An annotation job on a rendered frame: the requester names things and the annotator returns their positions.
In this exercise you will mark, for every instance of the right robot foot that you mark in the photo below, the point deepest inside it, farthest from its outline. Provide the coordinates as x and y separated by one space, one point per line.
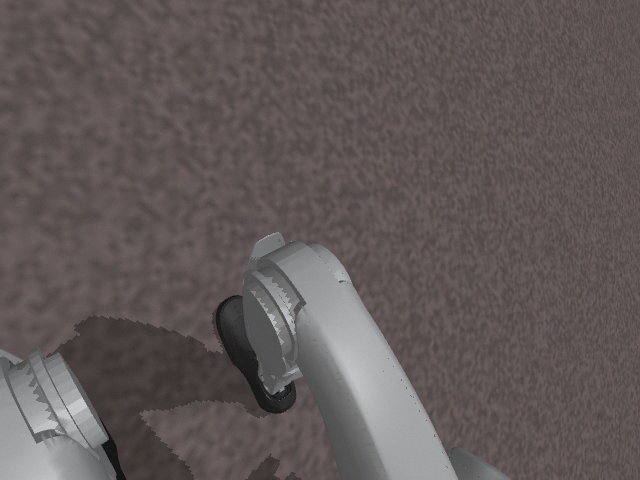
231 328

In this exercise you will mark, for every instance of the left robot foot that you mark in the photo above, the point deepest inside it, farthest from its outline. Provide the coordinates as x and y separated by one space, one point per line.
111 452

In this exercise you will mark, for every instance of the right robot hand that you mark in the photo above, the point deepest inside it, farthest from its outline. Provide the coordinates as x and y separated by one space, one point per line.
469 467

